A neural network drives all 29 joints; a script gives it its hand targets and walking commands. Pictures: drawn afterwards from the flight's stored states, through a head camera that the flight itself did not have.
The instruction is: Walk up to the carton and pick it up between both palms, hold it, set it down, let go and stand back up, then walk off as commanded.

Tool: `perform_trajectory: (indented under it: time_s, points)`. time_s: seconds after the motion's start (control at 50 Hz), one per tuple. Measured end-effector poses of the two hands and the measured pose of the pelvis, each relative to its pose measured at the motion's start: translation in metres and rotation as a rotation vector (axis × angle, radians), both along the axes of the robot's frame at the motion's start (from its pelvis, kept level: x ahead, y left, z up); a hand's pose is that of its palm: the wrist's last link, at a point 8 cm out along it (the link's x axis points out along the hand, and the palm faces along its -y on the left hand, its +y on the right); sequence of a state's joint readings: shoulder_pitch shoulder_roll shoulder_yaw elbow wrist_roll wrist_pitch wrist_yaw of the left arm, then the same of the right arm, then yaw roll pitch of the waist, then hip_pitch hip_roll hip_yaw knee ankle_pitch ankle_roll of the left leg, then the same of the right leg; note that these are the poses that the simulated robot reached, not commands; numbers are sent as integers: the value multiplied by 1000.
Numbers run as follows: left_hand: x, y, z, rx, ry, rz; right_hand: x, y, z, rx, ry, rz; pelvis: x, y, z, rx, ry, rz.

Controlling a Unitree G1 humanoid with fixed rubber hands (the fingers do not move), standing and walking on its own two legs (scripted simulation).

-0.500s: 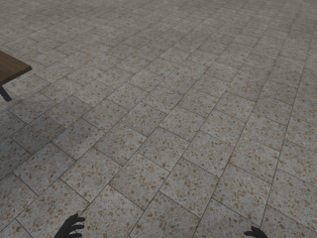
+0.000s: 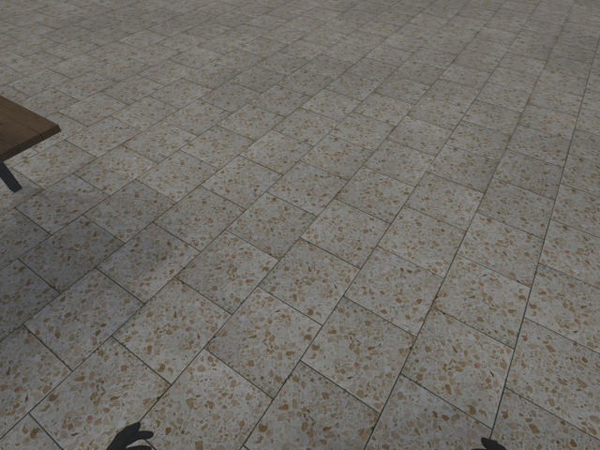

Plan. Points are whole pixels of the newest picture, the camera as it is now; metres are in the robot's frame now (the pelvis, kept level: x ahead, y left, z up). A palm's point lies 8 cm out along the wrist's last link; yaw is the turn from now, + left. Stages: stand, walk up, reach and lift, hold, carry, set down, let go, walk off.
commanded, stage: stand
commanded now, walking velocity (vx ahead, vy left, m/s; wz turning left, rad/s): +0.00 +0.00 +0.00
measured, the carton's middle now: out of the picture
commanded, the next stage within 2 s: none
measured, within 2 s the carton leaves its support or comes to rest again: neither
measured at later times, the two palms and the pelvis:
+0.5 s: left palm out of the picture +0.09 +0.25 -0.11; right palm out of the picture +0.08 -0.29 -0.11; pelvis -0.01 -0.01 +0.00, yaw +0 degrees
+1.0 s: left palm out of the picture +0.05 +0.24 -0.10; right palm out of the picture +0.04 -0.30 -0.12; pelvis -0.03 -0.02 +0.01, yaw +0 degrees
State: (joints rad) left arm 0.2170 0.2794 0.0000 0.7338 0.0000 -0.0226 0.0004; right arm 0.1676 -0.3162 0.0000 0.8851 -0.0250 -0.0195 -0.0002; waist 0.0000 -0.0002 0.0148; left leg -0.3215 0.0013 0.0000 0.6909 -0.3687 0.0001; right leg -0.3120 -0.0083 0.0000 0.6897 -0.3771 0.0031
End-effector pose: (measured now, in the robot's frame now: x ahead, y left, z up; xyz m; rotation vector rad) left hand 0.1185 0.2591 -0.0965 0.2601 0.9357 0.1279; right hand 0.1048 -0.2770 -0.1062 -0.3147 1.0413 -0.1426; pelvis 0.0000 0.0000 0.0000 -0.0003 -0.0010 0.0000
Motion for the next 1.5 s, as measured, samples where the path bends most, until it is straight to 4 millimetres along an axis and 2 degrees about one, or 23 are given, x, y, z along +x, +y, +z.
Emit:
perform_trajectory:
  time_s: [0.52,0.78,1.1,1.5]
  points:
    - [-32,-5,-9,5,80,27,-24,-13,-8,5,69,-32,-11,-9,1,12,-16,0]
    - [-51,-13,-9,9,115,39,-46,-23,-10,9,115,-50,-20,-18,5,24,-20,0]
    - [-70,-14,-7,12,154,48,-66,-27,-10,11,161,-64,-30,-21,10,28,-14,0]
    - [-79,-13,-10,2,183,53,-71,-27,-6,3,180,-67,-33,-19,13,25,-4,0]
